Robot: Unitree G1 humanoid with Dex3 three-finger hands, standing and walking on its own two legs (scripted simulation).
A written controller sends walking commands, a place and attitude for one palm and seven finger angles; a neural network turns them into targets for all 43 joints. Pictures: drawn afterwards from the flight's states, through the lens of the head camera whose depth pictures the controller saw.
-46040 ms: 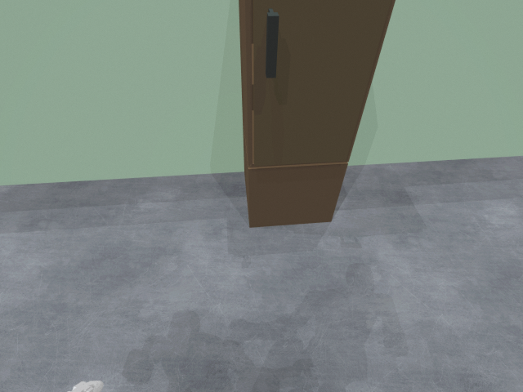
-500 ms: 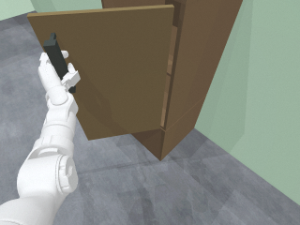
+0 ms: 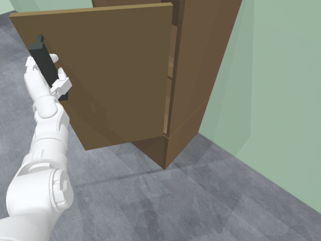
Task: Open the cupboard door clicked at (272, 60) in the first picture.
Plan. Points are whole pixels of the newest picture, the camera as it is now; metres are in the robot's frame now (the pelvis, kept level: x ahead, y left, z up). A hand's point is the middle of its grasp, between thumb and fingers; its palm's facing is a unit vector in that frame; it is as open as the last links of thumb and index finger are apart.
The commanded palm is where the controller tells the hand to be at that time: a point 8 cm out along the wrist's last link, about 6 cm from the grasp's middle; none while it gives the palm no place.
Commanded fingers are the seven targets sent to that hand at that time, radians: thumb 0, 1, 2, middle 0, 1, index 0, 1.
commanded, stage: pull the door open along its arc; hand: left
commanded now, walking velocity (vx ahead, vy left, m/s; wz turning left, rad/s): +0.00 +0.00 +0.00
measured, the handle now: (52, 69) +0.52 +0.26 +0.14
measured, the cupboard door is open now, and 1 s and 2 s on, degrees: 54 80 92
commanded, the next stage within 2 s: open thumb and fingers to let go in 1.16 s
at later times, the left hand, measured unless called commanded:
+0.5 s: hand (72, 103) +0.40 +0.19 +0.14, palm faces +0.45 -0.89 +0.03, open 6.1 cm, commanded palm +0.37 +0.23 +0.14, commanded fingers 0.00 0.90 0.90 -0.40 -1.35 -0.40 -1.35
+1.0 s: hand (87, 121) +0.35 +0.15 +0.14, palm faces +0.42 -0.91 +0.03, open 6.5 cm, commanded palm +0.28 +0.17 +0.14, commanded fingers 0.00 0.90 0.90 -0.40 -1.35 -0.40 -1.35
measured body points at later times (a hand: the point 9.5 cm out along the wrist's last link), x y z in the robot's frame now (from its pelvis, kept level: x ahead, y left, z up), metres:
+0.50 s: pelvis +0.03 +0.00 +0.01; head +0.03 +0.00 +0.46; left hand +0.37 +0.23 +0.14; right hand +0.23 -0.21 -0.08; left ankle +0.03 +0.12 -0.72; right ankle -0.01 -0.11 -0.72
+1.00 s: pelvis +0.03 -0.02 +0.02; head +0.01 -0.04 +0.47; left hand +0.32 +0.19 +0.14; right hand +0.15 -0.26 -0.10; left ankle +0.03 +0.12 -0.72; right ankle -0.01 -0.11 -0.72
